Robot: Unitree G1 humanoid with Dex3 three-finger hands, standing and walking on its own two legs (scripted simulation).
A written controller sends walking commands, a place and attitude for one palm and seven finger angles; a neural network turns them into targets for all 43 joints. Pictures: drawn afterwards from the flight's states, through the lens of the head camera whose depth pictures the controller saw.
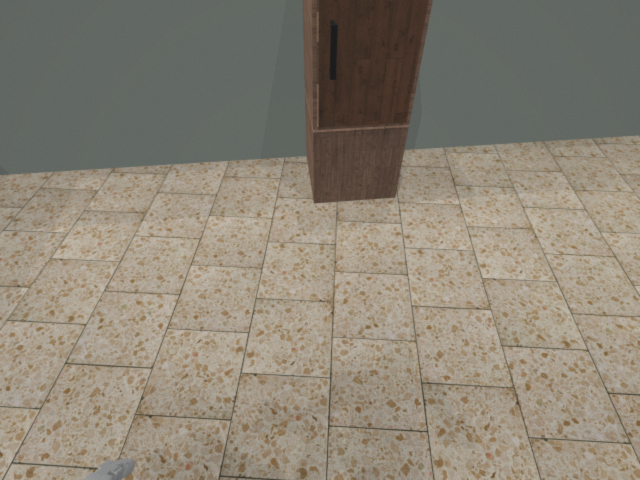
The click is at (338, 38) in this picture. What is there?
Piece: cupboard door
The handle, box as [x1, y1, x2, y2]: [329, 20, 337, 79]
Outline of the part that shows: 331,20 329,71 330,79 335,79 337,25 333,20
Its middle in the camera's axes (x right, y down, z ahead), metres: +0.04 -0.64 +1.32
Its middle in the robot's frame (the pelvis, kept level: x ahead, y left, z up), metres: +1.41 +0.03 -0.04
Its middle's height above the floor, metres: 0.73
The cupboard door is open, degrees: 0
